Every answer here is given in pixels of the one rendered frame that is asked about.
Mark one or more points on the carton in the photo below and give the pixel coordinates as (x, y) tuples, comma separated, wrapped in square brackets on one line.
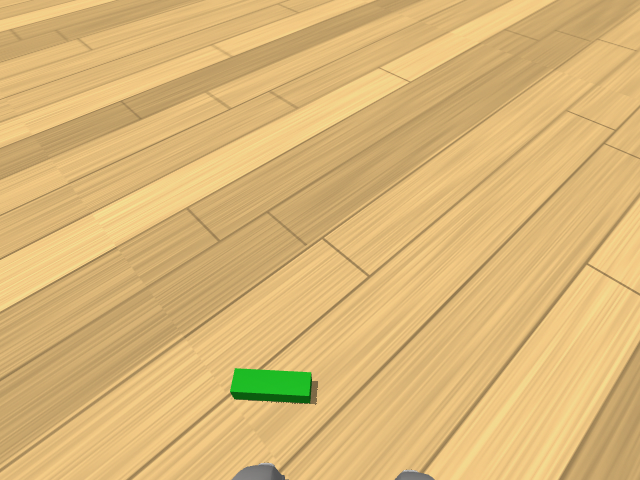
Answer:
[(271, 385)]

